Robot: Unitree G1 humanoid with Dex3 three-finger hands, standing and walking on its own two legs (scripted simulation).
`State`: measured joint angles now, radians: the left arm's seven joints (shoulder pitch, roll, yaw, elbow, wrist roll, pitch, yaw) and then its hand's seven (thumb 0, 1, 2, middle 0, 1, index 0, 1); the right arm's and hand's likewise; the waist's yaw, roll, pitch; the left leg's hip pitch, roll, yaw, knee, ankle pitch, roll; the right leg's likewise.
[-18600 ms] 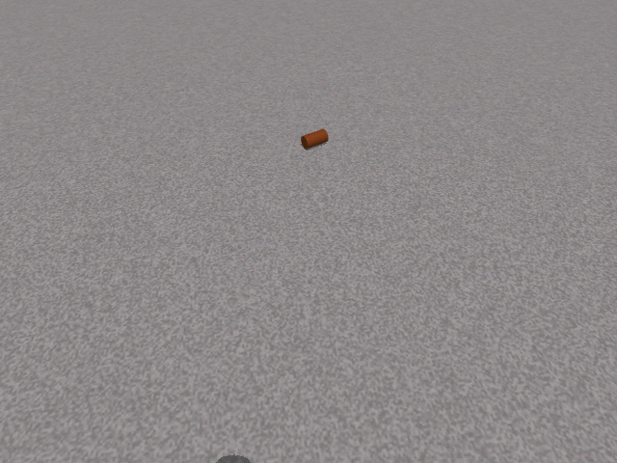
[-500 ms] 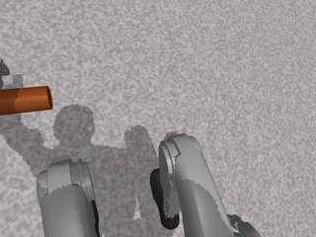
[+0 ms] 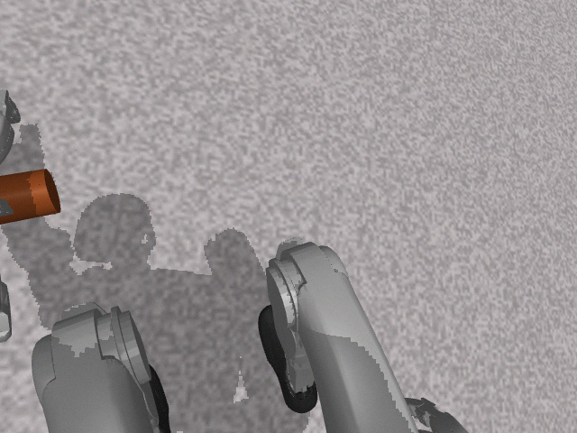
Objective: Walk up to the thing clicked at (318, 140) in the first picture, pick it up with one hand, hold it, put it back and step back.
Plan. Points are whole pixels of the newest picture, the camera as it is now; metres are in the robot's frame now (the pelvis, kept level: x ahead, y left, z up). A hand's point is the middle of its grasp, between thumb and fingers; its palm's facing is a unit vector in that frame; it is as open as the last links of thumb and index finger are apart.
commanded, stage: approach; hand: left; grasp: from above
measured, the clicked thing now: (3, 199) +0.51 +0.29 -0.29
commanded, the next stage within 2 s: close in in 0.12 s
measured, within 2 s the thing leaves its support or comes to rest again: neither
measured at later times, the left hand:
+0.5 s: hand out of the picture +0.49 +0.29 -0.19, palm faces -0.48 -0.05 -0.88, open 13.3 cm
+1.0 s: hand out of the picture +0.49 +0.28 -0.24, palm faces -0.47 -0.06 -0.88, open 13.9 cm
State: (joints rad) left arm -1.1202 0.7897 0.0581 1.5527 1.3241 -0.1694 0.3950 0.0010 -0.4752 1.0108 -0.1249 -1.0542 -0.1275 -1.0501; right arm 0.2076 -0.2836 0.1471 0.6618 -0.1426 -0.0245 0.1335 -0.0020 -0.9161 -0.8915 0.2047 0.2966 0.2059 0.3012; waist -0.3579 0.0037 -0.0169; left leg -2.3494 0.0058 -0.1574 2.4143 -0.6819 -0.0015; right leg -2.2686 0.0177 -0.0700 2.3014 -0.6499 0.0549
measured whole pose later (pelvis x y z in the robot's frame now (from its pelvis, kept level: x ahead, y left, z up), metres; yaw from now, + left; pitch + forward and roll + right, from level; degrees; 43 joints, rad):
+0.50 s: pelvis +0.00 +0.00 -0.01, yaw +0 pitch +34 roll -11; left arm -1.11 0.87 0.03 1.53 1.33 -0.27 0.36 0.00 -0.44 1.02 -0.14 -1.06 -0.15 -1.05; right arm 0.17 -0.30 0.15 0.65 -0.17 -0.03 0.13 0.00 -0.91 -0.89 0.20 0.30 0.21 0.30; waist -0.33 -0.04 0.02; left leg -2.36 -0.01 -0.18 2.45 -0.69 -0.01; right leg -2.26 0.01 -0.09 2.33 -0.67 0.05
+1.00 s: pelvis +0.00 +0.00 -0.02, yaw -3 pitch +31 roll -12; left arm -1.12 0.96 0.08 1.68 1.35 -0.25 0.50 0.00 -0.50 1.03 -0.11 -0.98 -0.10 -0.99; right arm 0.19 -0.31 0.24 0.65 -0.22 -0.11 0.16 0.00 -0.91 -0.89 0.21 0.30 0.21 0.30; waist -0.40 -0.08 0.10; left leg -2.38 0.00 -0.21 2.51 -0.70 -0.01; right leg -2.28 0.03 -0.11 2.36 -0.65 0.06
